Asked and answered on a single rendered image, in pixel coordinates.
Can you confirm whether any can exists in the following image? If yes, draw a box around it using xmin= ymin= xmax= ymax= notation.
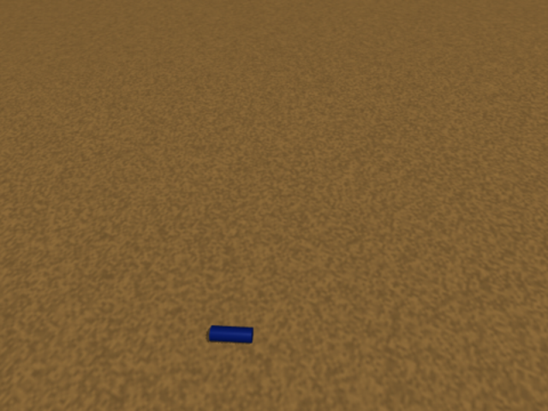
xmin=209 ymin=325 xmax=253 ymax=343

